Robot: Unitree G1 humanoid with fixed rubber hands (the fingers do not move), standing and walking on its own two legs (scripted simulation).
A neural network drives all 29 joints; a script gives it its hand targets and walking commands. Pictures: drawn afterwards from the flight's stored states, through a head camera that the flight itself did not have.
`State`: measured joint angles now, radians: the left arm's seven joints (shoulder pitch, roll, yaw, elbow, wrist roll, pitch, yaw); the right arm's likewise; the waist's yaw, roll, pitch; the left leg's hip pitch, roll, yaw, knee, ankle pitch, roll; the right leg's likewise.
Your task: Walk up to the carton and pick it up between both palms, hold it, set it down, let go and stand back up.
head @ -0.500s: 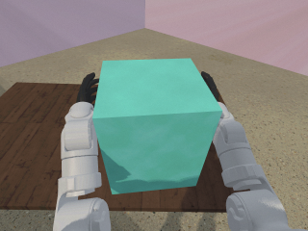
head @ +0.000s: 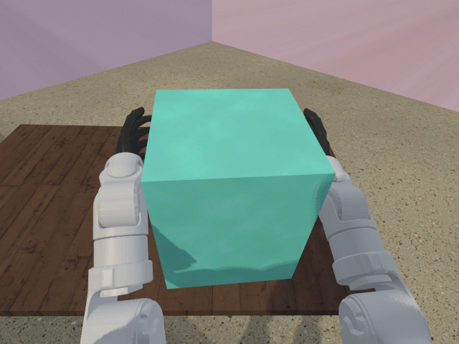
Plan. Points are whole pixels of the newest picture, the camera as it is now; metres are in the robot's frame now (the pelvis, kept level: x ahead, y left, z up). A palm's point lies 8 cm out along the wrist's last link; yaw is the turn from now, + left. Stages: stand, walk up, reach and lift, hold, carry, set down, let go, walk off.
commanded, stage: set down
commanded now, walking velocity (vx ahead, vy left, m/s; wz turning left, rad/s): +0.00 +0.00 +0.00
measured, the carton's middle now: (227, 189) +0.32 +0.00 +0.16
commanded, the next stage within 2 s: none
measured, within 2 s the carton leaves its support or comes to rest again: neither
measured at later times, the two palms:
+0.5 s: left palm (139, 179) +0.38 +0.16 +0.14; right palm (303, 187) +0.36 -0.15 +0.12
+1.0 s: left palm (144, 183) +0.40 +0.15 +0.11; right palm (302, 193) +0.36 -0.15 +0.11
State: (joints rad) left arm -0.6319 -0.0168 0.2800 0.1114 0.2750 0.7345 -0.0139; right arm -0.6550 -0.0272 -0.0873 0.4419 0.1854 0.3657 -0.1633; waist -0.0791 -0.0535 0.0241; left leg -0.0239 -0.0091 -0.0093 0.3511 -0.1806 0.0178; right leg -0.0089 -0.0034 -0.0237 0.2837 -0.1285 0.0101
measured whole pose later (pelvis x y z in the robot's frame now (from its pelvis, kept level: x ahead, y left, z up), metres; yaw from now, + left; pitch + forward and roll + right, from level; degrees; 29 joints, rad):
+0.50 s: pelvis +0.02 +0.00 +0.00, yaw +1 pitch -11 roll -1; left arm -0.49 -0.02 0.21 0.22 0.25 0.41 -0.02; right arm -0.44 0.05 -0.12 0.52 0.04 -0.05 -0.15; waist -0.06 -0.07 0.14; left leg 0.06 -0.01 -0.02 0.35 -0.22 0.02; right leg 0.10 -0.01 -0.05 0.26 -0.16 0.02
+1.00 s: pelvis +0.02 +0.02 +0.00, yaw +0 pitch -9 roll -1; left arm -0.54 -0.03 0.27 0.39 0.30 0.36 -0.08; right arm -0.48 0.05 -0.15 0.61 -0.01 -0.05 -0.15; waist -0.08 -0.06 0.13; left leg 0.04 -0.03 0.01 0.33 -0.21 0.04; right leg 0.06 -0.03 -0.03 0.24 -0.15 0.04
